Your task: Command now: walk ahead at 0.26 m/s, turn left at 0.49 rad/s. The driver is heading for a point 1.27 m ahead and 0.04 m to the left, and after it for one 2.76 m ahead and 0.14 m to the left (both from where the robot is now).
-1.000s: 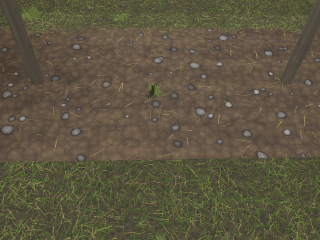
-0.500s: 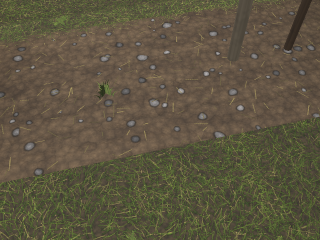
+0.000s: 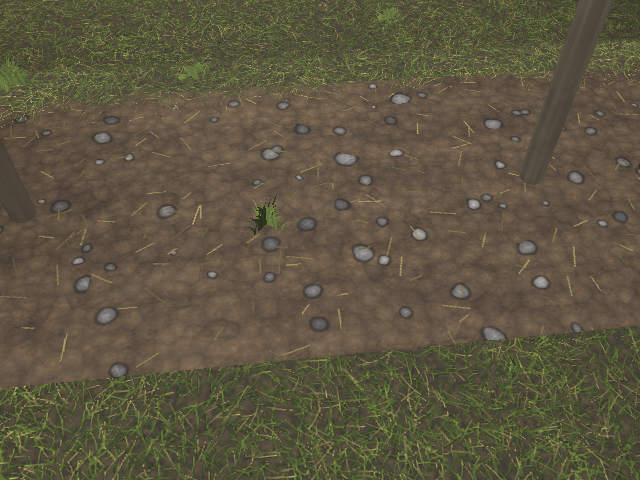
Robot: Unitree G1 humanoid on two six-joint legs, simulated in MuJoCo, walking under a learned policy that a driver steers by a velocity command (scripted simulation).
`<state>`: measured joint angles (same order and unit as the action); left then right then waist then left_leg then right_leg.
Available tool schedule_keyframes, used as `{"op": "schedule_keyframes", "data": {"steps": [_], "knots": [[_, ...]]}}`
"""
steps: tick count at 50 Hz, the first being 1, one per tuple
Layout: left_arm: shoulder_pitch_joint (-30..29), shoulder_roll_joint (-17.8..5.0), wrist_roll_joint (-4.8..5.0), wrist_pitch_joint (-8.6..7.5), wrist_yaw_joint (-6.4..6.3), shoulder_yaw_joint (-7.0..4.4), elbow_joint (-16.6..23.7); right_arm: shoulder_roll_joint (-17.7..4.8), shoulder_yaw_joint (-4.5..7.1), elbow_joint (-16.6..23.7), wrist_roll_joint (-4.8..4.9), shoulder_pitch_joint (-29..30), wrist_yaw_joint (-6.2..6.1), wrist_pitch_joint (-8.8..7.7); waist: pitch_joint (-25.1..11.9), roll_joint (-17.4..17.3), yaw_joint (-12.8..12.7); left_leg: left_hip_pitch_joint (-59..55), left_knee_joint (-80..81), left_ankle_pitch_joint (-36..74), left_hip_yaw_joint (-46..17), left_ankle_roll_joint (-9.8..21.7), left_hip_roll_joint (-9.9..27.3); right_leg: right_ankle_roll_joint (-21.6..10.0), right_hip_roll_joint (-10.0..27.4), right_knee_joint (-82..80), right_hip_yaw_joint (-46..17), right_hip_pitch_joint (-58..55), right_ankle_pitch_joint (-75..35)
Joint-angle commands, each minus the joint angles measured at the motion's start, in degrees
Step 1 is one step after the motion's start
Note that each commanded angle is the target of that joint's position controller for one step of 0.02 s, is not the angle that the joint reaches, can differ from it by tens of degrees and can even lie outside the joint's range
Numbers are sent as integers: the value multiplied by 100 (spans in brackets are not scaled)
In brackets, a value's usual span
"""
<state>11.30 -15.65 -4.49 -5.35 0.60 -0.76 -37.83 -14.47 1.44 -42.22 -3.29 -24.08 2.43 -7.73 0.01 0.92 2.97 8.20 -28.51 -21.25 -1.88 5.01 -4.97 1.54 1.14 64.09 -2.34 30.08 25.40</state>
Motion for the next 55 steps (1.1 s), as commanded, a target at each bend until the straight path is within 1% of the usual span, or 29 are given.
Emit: {"op": "schedule_keyframes", "data": {"steps": [1,2,3,5,7,8,9,10,11,12,13,14,16,19,22,25,26,28,29,30,31,32,33,35,36,38,46,53,55], "knots": [[-638,-196,57,-27,6,-27,605,-897,244,343,19,7,-32,52,7,-403,-123,-203,575,4290,-1258,1168,1210,322,128,-631,260,743,-633],[-587,-125,77,27,62,19,592,-1064,316,383,1,129,-8,54,31,-460,-200,377,519,4530,-1102,1093,1068,334,4,-841,464,211,-771],[-55,-139,-80,40,153,50,433,-1080,311,513,-240,389,-38,78,-92,-463,-344,1275,81,4625,-879,997,946,162,-91,-225,502,-670,-1757],[1276,-549,-46,7,115,-136,175,-1345,370,893,-223,1222,13,-31,-86,-416,-1034,2923,-517,5556,-774,790,643,103,-530,-238,893,-2541,-1759],[3854,-888,44,-38,-105,-368,-576,-1513,431,1516,-192,2653,230,-187,-143,187,-2380,4490,-2784,5691,-1011,424,425,23,-743,-1045,839,-4714,-1955],[4746,-866,51,-54,-214,-380,-928,-865,290,1660,-115,2904,355,-244,-246,870,-2686,4414,-5400,2436,-832,71,-41,-646,59,-2561,80,-4631,-2728],[3906,-667,62,-102,-162,-195,-793,132,17,1418,-20,2170,469,-173,-147,176,-1581,4852,-6265,-948,-496,-255,-398,-1674,1309,-3434,-1522,-4256,-4409],[1941,-1176,91,-166,111,-185,-212,168,56,1312,112,923,367,18,85,175,-250,4738,-6156,-1126,-1138,-284,-308,-2875,2436,-4063,-3437,-2592,-5326],[884,-638,108,-112,191,-82,88,-381,87,1067,108,681,232,287,1036,255,-220,4888,-5715,-508,-1480,-282,513,-3068,2937,-4520,-4458,-717,-2836],[400,79,219,-96,175,157,98,-683,165,781,-120,754,-5,460,665,-334,-134,4279,-5223,-108,-1317,-335,871,-2675,2319,-4559,-3769,-127,-1626],[175,237,153,-110,42,224,2,-332,0,579,-500,293,-33,538,-126,-307,112,3338,-4845,522,-1092,-404,907,-2231,1550,-3991,-2610,-33,-1850],[199,226,166,-153,-18,252,-78,-9,-123,568,-588,131,36,481,-568,147,256,2526,-4805,762,-636,-590,765,-1835,904,-3532,-1529,48,-2689],[389,217,30,-368,-337,328,-1,-346,-218,772,-538,900,154,289,-285,-134,-257,3224,-3511,3000,-644,-777,1127,-1168,368,-2767,-683,-349,-1485],[1901,-24,379,-347,-556,329,-504,-414,-290,885,-421,2105,286,412,82,-94,-1167,4166,-904,4689,-438,-829,1358,-1221,386,-1600,-883,-1055,148],[2034,-660,102,-234,-82,248,-714,-425,-280,939,-218,2186,346,667,513,265,-1000,1562,-529,5205,75,-713,978,-1351,697,-2169,-1219,1136,1284],[2449,-584,322,-98,-14,332,-1245,-512,-281,921,-200,2326,263,677,818,130,-1148,1434,1215,4840,-328,-607,1217,-1227,1014,-1654,-1944,-87,1258],[1935,-586,647,195,-177,2,-1160,-427,-10,678,1121,2294,157,637,435,-210,-910,734,1709,4986,-170,-491,754,-1082,384,-760,-958,-145,-51],[2421,37,569,327,-257,94,-1489,-528,124,-369,773,-41,42,704,-370,-703,-247,-2059,1206,7384,25,-235,1233,-487,-287,1748,-12,1175,1170],[2777,286,650,325,-165,164,-1460,-920,220,-681,574,-814,58,751,-1446,-1344,10,-4194,-530,9972,-345,387,2401,-8,-411,4293,97,2682,3520],[2726,86,702,274,-126,155,-1157,-612,129,-504,541,-113,89,762,-2055,-914,-191,-3857,-931,7600,-404,866,2586,70,26,4191,-454,2812,2445],[2394,18,709,277,-154,83,-1090,-547,149,-513,538,149,64,793,-2005,-847,-175,-3189,-713,5499,-480,980,2431,95,191,4222,-380,2856,1990],[1893,53,791,263,-292,11,-1016,-758,246,-617,484,-70,-28,804,-1709,-739,66,-2478,-240,3575,-776,946,2597,52,93,4637,-290,3269,1205],[1473,387,932,339,-422,129,-646,-1514,434,-832,408,33,-118,840,-1520,-1308,-182,-1655,997,225,-2356,1496,3711,83,319,4585,-310,3725,441],[704,-144,766,526,-706,-77,-539,-579,180,-866,320,445,-243,745,-217,-546,-330,-335,1799,-1898,-2787,1140,3437,-19,374,4137,-572,3916,-301],[742,101,616,601,-701,-93,-563,-434,78,-801,253,844,-302,677,359,-475,-582,641,1761,-1666,-1860,759,2852,111,321,3160,-689,3544,-952],[1108,108,429,587,-590,-230,-732,-302,97,-988,167,751,-391,548,225,-707,-712,1145,1671,-977,-964,456,2388,117,286,2165,-657,2666,-1858],[-482,136,581,426,-173,-382,-241,-711,353,-1260,314,240,-563,328,491,-641,-235,364,2203,-325,-139,324,2517,-2,361,-933,-455,2148,-3086],[-1296,111,610,463,90,-358,117,-1019,577,-1203,368,114,-457,459,637,-805,130,-73,1829,-235,857,-44,2636,-416,272,-2328,492,720,-1395],[-823,-83,553,466,124,-456,21,-1064,621,-1220,389,119,-381,525,519,-658,-135,41,892,343,1261,-192,2452,-719,-4,-2680,824,-234,-739]]}}
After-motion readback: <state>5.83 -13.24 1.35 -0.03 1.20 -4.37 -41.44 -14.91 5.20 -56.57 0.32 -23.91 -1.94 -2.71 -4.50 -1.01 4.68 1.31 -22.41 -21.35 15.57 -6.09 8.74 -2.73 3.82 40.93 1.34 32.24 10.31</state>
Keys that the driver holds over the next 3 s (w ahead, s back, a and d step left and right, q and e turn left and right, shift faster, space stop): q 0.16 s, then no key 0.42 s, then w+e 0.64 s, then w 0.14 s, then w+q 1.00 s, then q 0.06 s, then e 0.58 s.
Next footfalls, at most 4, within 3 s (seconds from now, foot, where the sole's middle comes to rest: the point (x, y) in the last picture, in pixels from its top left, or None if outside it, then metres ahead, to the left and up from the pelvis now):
0.16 right None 0.12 -0.11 -0.77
0.56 left None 0.28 0.22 -0.96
1.14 right None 0.49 -0.09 -0.96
1.62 left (304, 375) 0.84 0.02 -0.96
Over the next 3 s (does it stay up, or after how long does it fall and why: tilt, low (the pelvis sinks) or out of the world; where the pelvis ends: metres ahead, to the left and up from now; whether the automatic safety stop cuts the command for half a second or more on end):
stays up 1.22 -0.02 -0.19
